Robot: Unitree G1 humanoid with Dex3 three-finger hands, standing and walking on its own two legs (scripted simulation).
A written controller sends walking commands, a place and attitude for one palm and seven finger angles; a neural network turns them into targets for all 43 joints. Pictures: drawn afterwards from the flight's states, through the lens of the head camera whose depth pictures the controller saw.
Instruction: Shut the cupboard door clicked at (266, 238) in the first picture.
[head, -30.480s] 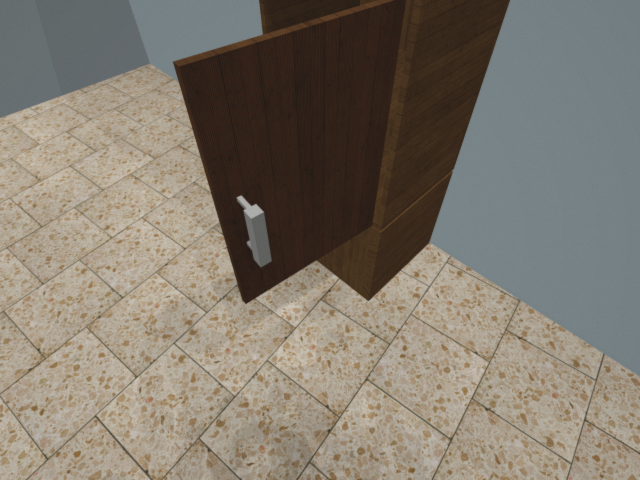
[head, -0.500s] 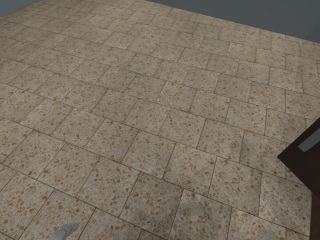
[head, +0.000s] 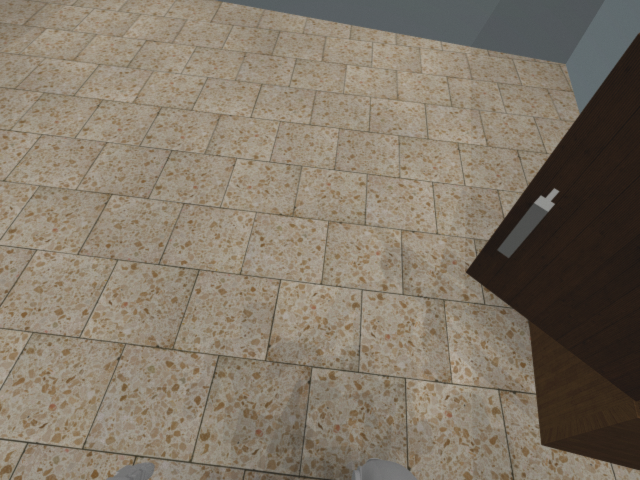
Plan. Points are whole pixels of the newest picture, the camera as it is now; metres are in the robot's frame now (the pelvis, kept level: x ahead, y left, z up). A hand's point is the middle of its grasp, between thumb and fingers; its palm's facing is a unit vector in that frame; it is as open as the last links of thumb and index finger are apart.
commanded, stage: turn to face it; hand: left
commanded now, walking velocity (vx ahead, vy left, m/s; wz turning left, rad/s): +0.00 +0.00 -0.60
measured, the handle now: (529, 222) +0.58 -0.36 -0.08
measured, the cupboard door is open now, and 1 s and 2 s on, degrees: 58 58 58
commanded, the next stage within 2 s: take the last steps up to it in 1.14 s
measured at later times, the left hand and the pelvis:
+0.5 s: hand (211, 455) +0.16 +0.16 -0.18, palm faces -0.24 -0.95 -0.21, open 7.4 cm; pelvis +0.03 -0.01 -0.01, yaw -17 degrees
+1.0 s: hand (278, 408) +0.23 +0.07 -0.15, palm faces -0.52 -0.81 -0.27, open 7.3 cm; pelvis +0.04 -0.05 +0.00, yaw -33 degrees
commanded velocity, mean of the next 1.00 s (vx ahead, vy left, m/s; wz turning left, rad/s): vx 0.00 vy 0.00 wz -0.51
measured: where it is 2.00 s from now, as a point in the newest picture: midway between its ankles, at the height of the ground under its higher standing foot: outside the picture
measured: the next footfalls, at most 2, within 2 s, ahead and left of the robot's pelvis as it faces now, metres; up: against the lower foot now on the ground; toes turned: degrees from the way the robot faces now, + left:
right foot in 0.14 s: +0.03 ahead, -0.14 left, +0.00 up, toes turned -10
left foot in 0.50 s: +0.12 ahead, +0.09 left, +0.00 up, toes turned -15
